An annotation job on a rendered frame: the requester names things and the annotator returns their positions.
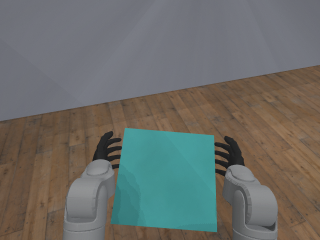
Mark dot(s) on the right robot forearm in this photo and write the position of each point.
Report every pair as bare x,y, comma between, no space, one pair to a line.
254,206

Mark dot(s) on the carton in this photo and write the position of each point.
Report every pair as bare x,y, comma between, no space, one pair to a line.
166,180

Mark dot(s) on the right robot hand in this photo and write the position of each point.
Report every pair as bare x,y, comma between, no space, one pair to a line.
234,157

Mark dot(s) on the left robot forearm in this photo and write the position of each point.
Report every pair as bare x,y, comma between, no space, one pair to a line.
85,213

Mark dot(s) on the left robot hand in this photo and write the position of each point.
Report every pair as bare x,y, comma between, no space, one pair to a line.
102,150

